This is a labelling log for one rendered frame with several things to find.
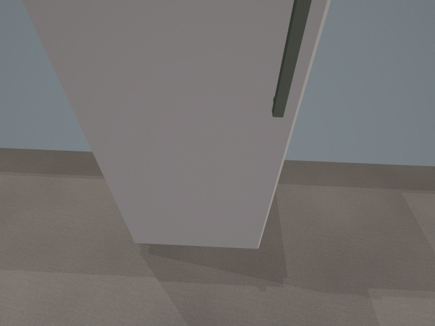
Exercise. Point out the fridge door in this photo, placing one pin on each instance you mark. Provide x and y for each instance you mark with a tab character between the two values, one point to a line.
175	100

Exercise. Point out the handle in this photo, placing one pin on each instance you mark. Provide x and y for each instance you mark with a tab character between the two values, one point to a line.
298	20

